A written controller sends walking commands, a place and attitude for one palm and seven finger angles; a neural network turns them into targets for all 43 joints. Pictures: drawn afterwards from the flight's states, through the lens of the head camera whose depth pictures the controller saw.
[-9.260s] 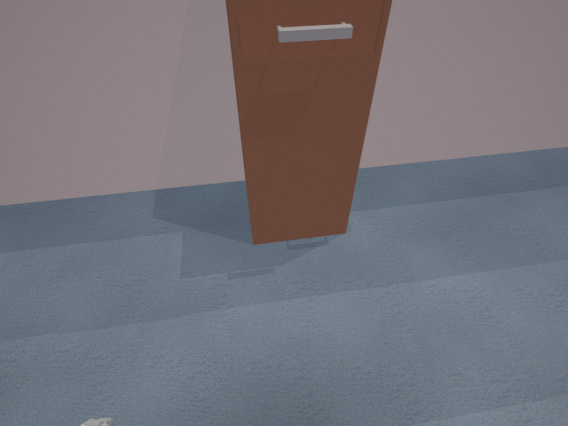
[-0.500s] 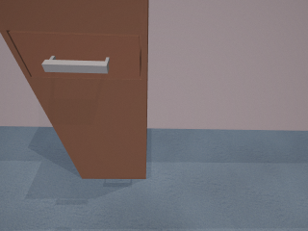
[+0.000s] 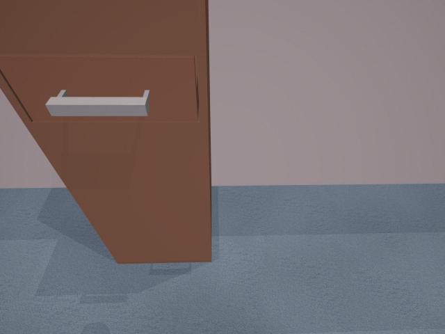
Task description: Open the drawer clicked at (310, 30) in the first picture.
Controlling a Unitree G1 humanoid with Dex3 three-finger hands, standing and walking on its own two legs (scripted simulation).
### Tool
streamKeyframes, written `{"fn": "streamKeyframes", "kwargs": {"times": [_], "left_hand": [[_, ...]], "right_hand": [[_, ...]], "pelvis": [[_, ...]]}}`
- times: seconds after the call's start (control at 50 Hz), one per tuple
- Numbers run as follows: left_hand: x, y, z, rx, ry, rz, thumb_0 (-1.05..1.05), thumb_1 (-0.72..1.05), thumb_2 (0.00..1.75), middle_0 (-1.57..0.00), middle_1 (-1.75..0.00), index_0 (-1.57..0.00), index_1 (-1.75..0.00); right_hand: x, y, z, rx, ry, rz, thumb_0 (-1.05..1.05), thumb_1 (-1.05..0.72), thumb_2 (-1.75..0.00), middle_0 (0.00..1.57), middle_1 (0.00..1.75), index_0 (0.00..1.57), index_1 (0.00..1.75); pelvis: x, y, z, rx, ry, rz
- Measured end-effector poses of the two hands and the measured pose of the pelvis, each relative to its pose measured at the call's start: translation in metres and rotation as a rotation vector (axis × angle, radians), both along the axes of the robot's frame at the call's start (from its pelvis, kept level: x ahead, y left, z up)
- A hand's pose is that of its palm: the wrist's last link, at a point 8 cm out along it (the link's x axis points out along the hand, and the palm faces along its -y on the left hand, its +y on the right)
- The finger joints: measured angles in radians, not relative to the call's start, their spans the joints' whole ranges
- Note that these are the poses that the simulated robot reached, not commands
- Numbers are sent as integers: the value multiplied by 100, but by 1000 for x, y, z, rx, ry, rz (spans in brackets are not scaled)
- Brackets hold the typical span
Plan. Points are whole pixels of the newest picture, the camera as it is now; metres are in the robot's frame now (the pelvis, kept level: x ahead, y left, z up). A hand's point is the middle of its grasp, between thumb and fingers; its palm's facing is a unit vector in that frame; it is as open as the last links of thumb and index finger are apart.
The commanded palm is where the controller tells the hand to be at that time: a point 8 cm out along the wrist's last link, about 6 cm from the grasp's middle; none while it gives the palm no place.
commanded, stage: look again from close up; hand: left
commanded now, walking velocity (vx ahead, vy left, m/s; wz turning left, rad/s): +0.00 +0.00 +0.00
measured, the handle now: (102, 100) +0.52 +0.29 +0.15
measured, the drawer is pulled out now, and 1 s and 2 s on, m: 0.00 0.00 0.00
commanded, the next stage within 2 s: shuffle to correct the standing spot in 1.18 s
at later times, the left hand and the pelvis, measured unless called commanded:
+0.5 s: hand out of the picture -0.01 +0.15 -0.17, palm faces +0.02 -0.98 -0.17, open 7.4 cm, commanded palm none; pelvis +0.01 -0.01 +0.00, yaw +0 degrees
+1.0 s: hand out of the picture -0.02 +0.13 -0.17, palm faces +0.03 -0.99 -0.17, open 7.4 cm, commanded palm none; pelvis +0.02 -0.03 +0.00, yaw +0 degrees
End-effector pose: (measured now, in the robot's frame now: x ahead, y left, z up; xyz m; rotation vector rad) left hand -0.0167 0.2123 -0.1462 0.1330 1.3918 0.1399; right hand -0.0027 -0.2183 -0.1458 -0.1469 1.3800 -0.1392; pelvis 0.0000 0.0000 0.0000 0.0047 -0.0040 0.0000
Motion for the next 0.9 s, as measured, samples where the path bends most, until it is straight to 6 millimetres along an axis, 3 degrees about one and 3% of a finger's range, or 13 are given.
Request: {"fn": "streamKeyframes", "kwargs": {"times": [0.24, 0.9], "left_hand": [[13, -4, 2, 2, -6, -4, 0, 91, 90, -20, -30, -20, -30], [-7, -30, 2, -10, 52, 20, 0, 90, 90, -20, -30, -20, -30]], "right_hand": [[7, -3, -1, 5, 8, 2, 1, -92, -90, 20, 30, 20, 30], [6, -16, -3, 19, 38, -4, 1, -91, -90, 20, 30, 20, 30]], "pelvis": [[9, -4, 1, 4, -2, -2], [16, -22, 1, 7, -4, -4]]}}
